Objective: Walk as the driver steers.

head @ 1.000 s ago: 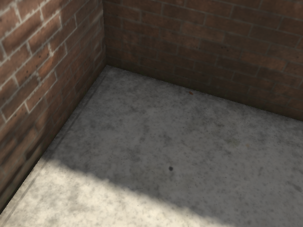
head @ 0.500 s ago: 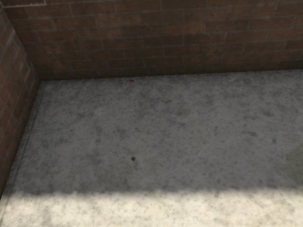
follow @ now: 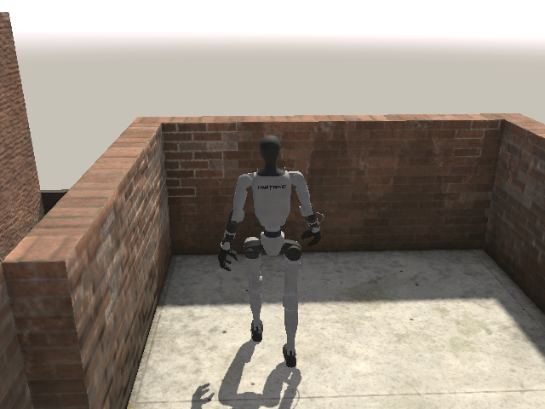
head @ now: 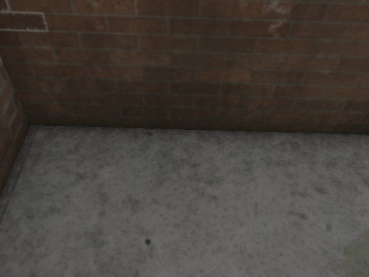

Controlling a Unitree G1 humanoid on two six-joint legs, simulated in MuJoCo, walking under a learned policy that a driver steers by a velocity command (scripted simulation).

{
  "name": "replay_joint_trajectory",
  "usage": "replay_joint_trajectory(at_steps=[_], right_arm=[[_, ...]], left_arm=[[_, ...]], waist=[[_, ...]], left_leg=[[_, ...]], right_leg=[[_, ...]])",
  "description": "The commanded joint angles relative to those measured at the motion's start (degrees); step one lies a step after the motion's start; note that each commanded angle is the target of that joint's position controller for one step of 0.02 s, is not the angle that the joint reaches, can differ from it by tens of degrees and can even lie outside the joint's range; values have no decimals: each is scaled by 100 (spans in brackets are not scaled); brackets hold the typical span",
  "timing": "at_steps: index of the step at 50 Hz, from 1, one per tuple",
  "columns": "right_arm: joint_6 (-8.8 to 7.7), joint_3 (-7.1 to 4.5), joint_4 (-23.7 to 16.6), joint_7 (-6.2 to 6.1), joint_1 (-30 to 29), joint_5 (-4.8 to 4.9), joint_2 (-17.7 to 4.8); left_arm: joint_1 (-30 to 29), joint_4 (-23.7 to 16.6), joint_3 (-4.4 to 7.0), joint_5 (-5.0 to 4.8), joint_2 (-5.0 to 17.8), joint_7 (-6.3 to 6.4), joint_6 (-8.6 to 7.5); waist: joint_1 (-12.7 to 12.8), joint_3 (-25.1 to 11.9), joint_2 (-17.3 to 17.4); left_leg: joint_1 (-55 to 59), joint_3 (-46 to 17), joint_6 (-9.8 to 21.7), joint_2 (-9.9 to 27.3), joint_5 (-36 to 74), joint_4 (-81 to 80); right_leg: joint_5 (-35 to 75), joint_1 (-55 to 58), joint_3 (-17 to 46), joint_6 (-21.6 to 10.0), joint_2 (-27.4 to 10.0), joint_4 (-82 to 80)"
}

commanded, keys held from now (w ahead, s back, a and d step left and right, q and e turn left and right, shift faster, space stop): w+q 0.36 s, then w+e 0.04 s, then no key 0.60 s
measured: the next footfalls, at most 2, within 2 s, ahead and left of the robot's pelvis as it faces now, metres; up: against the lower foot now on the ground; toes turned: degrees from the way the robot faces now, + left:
left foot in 0.02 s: +0.13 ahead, +0.10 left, +0.00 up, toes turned +2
right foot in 0.52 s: +0.50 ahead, +0.03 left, +0.00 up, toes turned +16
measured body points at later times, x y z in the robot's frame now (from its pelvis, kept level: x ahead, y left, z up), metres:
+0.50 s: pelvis +0.28 +0.06 -0.01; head +0.32 +0.08 +0.44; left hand +0.46 +0.33 -0.10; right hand +0.29 -0.22 -0.13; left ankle +0.09 +0.09 -0.73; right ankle +0.47 +0.01 -0.72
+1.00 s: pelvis +0.40 +0.10 +0.00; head +0.40 +0.10 +0.45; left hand +0.37 +0.35 -0.14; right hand +0.55 -0.11 -0.13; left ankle +0.38 +0.21 -0.74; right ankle +0.46 +0.02 -0.73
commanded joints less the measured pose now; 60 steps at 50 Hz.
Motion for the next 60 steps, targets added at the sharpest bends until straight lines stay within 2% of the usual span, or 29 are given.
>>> replay_joint_trajectory(at_steps=[1, 2, 3, 4, 6, 8, 12, 17, 21, 23, 25, 26, 27, 28, 29, 30, 31, 33, 35, 38, 45, 47, 48, 49, 50, 51, 53, 57, 60], right_arm=[[-152, -276, 62, -119, 1204, -32, -763], [-195, -419, 132, -186, 2144, -132, -1351], [-191, -442, 206, -153, 2118, -24, -1602], [-159, -383, 202, -108, 1705, 113, -1239], [-163, -296, 25, -95, 1104, 92, -864], [-213, -240, 46, -131, 1043, 132, -732], [-281, -281, 211, -192, 1472, 205, -844], [-219, -274, 421, -266, 2093, 183, -769], [-225, -197, 601, -359, 2371, 139, -593], [-247, -183, 659, -409, 2263, 105, -645], [-291, -209, 648, -433, 1986, 83, -830], [-324, -209, 591, -404, 1762, 150, -841], [-361, -116, 403, -380, 2031, 226, -427], [-255, -89, 643, -444, 3120, 514, -172], [-198, -176, 778, -476, 2770, 171, -764], [-178, -168, 712, -441, 2233, 110, -652], [-141, -136, 641, -408, 1917, 39, -565], [41, -93, 603, -304, 1717, -110, -394], [173, -40, 698, -282, 1890, -81, -189], [278, 13, 710, -340, 1667, -60, -125], [321, 160, 748, -431, 793, -16, -115], [230, 204, 845, -498, 838, -48, -118], [163, 200, 873, -543, 907, -93, -293], [110, 146, 850, -551, 645, -56, -699], [52, 228, 914, -470, 547, 67, -409], [-7, 287, 939, -428, 401, 106, -231], [-49, 289, 1046, -444, 458, 115, -229], [-93, 269, 1276, -493, 707, 121, -228], [-111, 289, 1393, -523, 706, 122, -171]], left_arm=[[-178, -233, 129, -36, 814, 20, -88], [-223, -499, 6, -78, 507, 10, -108], [-108, -609, -15, 14, 352, -28, -133], [-493, -601, 34, 122, 665, -41, -128], [-851, -670, 16, 62, 643, -128, -194], [-761, -646, -19, 148, 566, -165, -56], [-1279, -896, -61, 164, 441, -196, 142], [-2501, -1343, -158, 102, 309, -246, 129], [-3047, -1492, -276, 31, 173, -261, 54], [-2686, -1382, -246, 34, 300, -198, -3], [-1452, -964, -135, 13, 624, -85, -98], [-635, -752, -95, 50, 759, -6, -191], [68, -652, -14, 173, 1193, 80, -231], [123, -553, 71, 88, 1201, -16, -134], [-185, -693, 32, -154, 800, -35, -61], [-819, -719, -66, -180, 443, -15, -70], [-1122, -718, -144, -148, 185, -2, -66], [-1194, -553, -161, -159, 238, 43, -91], [-1217, -406, -176, -135, 268, 1, -157], [-1279, -216, -159, -92, 354, -31, -192], [-1064, 124, -91, -108, 497, 41, 113], [-1061, 184, -148, -132, 351, 79, 153], [-960, 206, -181, -121, 228, 68, 136], [-522, 259, -198, -208, 35, 45, 147], [-495, 446, -193, -217, 54, 69, 221], [-611, 490, -172, -188, 107, 97, 270], [-712, 581, -129, -158, 223, 118, 302], [-792, 731, -124, -104, 163, 119, 299], [-824, 818, -126, -118, 78, 150, 330]], waist=[[-859, -305, 138], [-1157, -950, 980], [-806, -878, 1638], [-688, -198, 743], [-445, 276, 167], [-256, 230, 339], [-296, 272, 330], [-675, 364, 411], [-887, 436, 468], [-667, 285, 547], [-100, -222, 717], [342, -592, 584], [310, -1431, -396], [-22, -2443, -1364], [-69, -2120, -154], [-224, -1204, -111], [-311, -695, 43], [-483, -315, -115], [-653, -402, -232], [-705, -383, -464], [-395, 46, -518], [-493, 184, -283], [-453, 192, 14], [-43, 233, 725], [-74, 206, 665], [-31, 330, 615], [-116, 327, 629], [-250, 235, 215], [-249, 226, 187]], left_leg=[[2373, -54, 407, -289, -20, -549], [3622, -2345, 929, 1227, -1507, -1195], [4074, -4925, 1398, 2076, -1574, -2092], [3547, -4452, 1336, 1908, -1593, -2043], [2507, -3034, 1089, 1376, -9, -2025], [2123, -2369, 946, 950, 1129, -2124], [1962, -2000, 983, 695, 2295, -2203], [2207, -1931, 634, 431, 3261, -1979], [2522, -1838, 433, 489, 4010, -1938], [2586, -1810, 173, 495, 4989, -1527], [2806, -1823, -43, 436, 5903, -301], [2336, -1708, -105, 268, 5183, 731], [1245, -1387, -185, -156, 2042, 2424], [-16, -996, -397, -991, -2520, 4357], [-2, -1240, -290, -690, -1800, 4292], [-156, -1218, -327, -514, -1438, 4068], [-198, -1107, -352, -334, -1276, 3777], [311, -907, -432, -202, -1037, 3225], [827, -763, -478, -233, -939, 2777], [1013, -529, -476, -119, -812, 1861], [1437, -257, -385, 0, -435, 104], [2008, -410, -290, 75, 12, -1072], [2205, -988, -210, 568, 317, -1483], [1820, -1784, 56, 1177, 580, -1670], [881, -1778, 208, 1274, 219, -1836], [664, -1558, 63, 985, -45, -1848], [856, -1233, -129, 638, 12, -1805], [1388, -1087, -91, 594, 590, -1622], [1401, -1083, -56, 615, 756, -1617]], right_leg=[[4309, -1377, -243, -405, -1138, 2137], [2705, -2704, -710, -104, -660, 4182], [-819, -4324, -497, 32, 184, 5306], [-387, -4734, 33, -69, -289, 5667], [501, -4421, -43, -40, -705, 5217], [636, -4038, -146, 172, -823, 4854], [914, -4319, -428, 504, -766, 4404], [1864, -4522, -600, 593, -538, 3087], [2377, -3983, -810, 329, -316, 1964], [2308, -3096, -754, 98, -77, 1535], [2312, -1949, -596, -140, 21, 1204], [3212, -818, -320, -291, -416, 869], [6165, 834, 820, -666, -1913, 1765], [8100, 2023, 2623, -1836, -3291, 1906], [7153, 1118, 2471, -1643, -2802, 1415], [6334, 292, 1804, -1470, -2487, 1088], [5853, -348, 1385, -1287, -2196, 785], [5318, -1347, 784, -1087, -1835, 316], [5481, -1823, 397, -1064, -1670, 211], [4807, -2093, 105, -1020, -1527, 90], [635, -2468, 538, -770, -1430, -113], [478, -2715, 541, -439, -1301, 167], [648, -2780, 480, -195, -1180, 425], [456, -2662, 2, 13, -622, 631], [616, -1614, -164, 93, -496, 594], [943, -1277, -75, 118, -568, 530], [1292, -1196, 21, 77, -714, 536], [1497, -1422, 42, 167, -780, 430], [1553, -1354, 22, 208, -781, 415]])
